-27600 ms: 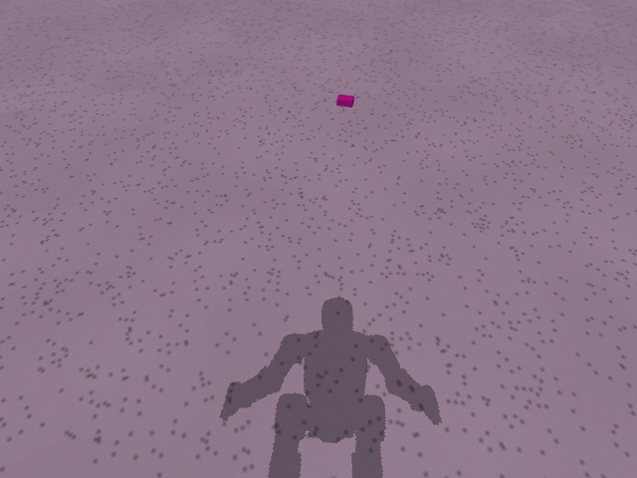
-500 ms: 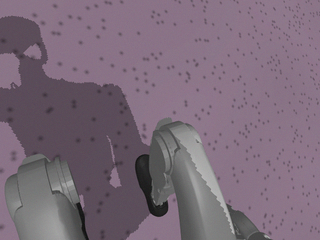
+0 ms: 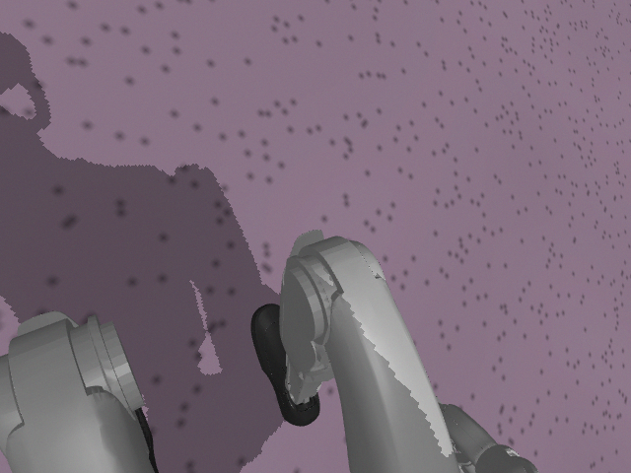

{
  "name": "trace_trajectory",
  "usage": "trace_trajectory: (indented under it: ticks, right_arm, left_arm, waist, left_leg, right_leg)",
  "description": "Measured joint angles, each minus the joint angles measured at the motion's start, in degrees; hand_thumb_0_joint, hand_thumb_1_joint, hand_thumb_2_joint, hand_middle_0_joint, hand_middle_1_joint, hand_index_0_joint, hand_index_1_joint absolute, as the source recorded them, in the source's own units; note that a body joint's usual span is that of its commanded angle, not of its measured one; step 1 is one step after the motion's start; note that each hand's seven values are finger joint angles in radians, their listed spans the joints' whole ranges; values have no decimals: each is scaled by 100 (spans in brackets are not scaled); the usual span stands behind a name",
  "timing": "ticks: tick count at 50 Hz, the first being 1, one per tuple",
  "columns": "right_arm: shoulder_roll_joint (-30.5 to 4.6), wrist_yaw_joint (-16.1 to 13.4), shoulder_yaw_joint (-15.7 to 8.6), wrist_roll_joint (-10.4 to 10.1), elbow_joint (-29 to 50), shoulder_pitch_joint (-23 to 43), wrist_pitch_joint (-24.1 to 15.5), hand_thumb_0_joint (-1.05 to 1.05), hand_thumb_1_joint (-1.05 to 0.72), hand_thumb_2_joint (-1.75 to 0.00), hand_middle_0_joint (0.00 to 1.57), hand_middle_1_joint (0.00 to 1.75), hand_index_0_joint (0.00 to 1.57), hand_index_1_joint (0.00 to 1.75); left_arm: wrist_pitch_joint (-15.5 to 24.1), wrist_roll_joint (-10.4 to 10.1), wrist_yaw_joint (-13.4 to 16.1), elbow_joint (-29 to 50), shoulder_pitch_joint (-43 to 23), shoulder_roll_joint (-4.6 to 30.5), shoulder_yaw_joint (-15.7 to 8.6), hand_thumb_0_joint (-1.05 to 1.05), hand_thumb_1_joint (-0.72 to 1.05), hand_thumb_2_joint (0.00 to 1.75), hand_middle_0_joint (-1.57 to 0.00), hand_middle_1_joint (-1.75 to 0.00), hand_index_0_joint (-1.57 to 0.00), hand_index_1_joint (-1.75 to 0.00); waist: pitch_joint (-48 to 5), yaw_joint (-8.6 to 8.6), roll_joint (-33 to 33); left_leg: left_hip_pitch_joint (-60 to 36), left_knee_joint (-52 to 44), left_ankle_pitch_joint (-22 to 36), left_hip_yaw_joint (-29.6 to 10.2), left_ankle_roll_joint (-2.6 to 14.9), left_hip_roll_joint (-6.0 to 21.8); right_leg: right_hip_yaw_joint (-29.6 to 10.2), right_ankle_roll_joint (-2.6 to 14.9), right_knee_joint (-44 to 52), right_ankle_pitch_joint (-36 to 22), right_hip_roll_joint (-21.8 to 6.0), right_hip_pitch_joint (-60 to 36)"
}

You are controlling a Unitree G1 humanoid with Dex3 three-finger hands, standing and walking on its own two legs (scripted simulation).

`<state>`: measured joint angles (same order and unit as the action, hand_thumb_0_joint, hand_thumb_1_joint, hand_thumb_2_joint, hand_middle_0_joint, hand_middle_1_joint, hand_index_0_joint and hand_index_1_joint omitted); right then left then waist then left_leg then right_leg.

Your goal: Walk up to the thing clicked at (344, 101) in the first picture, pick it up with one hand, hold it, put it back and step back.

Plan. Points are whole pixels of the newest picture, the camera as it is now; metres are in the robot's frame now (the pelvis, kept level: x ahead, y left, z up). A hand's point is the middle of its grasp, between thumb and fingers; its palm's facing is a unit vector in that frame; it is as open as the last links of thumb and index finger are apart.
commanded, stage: rest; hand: left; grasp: from above
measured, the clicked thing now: out of the picture +0.45 +0.34 -0.27
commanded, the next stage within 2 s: open in 0.42 s
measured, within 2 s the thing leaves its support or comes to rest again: rests again in 0.02 s
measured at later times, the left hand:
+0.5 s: hand out of the picture +0.44 +0.32 -0.24, palm faces -0.47 -0.12 -0.87, open 8.4 cm
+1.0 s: hand out of the picture +0.45 +0.33 -0.24, palm faces -0.47 -0.11 -0.88, open 10.3 cm
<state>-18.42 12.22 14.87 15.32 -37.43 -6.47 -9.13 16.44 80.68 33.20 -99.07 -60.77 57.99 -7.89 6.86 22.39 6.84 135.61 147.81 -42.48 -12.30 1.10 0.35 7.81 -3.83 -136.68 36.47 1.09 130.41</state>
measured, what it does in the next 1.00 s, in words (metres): stands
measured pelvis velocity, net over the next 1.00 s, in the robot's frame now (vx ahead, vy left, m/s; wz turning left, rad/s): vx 0.00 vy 0.00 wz -0.02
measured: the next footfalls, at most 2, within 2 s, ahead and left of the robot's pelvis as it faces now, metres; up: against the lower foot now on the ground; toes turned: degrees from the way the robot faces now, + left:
none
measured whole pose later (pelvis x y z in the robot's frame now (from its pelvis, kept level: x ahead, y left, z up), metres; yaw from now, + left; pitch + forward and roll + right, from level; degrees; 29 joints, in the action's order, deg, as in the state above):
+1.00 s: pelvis +0.00 +0.00 +0.00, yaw -1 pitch +28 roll -15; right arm -20.1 13.1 17.9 15.3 -35.8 -5.4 -11.0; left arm 16.8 78.7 33.1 -98.9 -61.3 61.0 -6.1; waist 9.4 22.7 8.2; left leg 134.8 147.9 -42.6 -13.8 0.8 0.4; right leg 9.1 -4.1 -135.7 35.9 1.6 129.2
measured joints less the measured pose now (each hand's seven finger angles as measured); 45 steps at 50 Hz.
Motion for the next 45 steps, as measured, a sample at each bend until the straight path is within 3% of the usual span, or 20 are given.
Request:
trace_trajectory:
  ticks: [7,13,29,37,45]
  right_arm:
    - [-61,26,66,-2,80,25,-58,0,-91,-90,21,30,21,30]
    - [-105,24,112,10,71,19,-35,0,-91,-90,21,30,21,30]
    - [-117,32,267,45,120,93,-86,0,-91,-90,21,30,21,30]
    - [-145,60,287,34,142,127,-164,0,-91,-90,21,30,21,30]
    - [-154,85,292,18,153,108,-190,0,-91,-90,21,30,21,30]
  left_arm:
    - [2,-94,-62,16,-3,131,-86,0,25,18,-88,-27,-91,-23]
    - [94,-158,-102,66,44,172,0,0,25,18,-88,-26,-91,-23]
    - [190,-81,97,-59,-16,276,192,0,24,21,-89,-26,-92,-23]
    - [98,-79,131,-106,-43,270,185,0,26,28,-78,-33,-81,-31]
    - [41,-144,75,-61,-71,293,153,0,15,42,-65,-45,-67,-43]
  waist:
    - [158,24,49]
    - [211,2,65]
    - [215,18,163]
    - [203,42,151]
    - [226,41,157]
  left_leg:
    - [-20,14,17,-48,-31,-9]
    - [-62,5,-8,-83,-47,0]
    - [-117,33,-15,-154,-37,4]
    - [-76,28,18,-151,-7,3]
    - [-61,21,21,-154,-18,0]
  right_leg:
    - [35,-3,0,-28,4,-19]
    - [62,-11,24,-28,16,-49]
    - [123,-16,64,-49,41,-143]
    - [125,-23,89,-74,46,-129]
    - [128,-13,91,-75,43,-109]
